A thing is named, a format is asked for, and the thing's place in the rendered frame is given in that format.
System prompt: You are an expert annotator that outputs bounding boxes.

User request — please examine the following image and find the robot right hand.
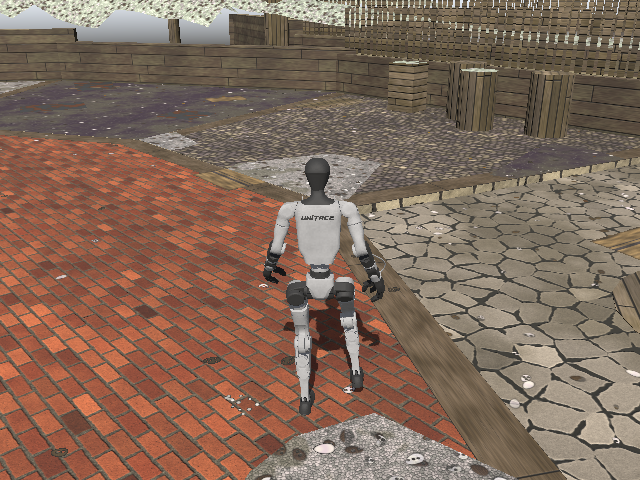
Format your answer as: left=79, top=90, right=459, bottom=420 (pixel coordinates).
left=362, top=277, right=385, bottom=302

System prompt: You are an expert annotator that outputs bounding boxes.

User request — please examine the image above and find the left robot forearm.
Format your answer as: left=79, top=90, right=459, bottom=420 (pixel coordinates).
left=264, top=240, right=281, bottom=271

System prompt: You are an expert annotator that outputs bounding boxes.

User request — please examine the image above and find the left robot upper arm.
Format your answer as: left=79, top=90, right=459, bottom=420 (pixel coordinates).
left=270, top=201, right=298, bottom=255

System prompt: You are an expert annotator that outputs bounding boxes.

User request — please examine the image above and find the right robot forearm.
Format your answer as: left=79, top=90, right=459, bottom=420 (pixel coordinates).
left=359, top=241, right=382, bottom=283

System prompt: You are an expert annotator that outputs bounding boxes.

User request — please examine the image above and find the right robot upper arm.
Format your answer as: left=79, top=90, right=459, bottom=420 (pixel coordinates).
left=339, top=201, right=368, bottom=257

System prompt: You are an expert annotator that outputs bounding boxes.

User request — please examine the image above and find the robot left hand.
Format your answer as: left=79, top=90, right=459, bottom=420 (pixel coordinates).
left=263, top=266, right=286, bottom=284

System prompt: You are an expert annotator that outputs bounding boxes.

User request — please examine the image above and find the left robot shin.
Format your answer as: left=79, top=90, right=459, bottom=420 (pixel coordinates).
left=294, top=336, right=311, bottom=402

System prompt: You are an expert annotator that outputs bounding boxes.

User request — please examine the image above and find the robot left foot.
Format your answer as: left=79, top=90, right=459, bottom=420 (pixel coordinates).
left=299, top=389, right=315, bottom=416

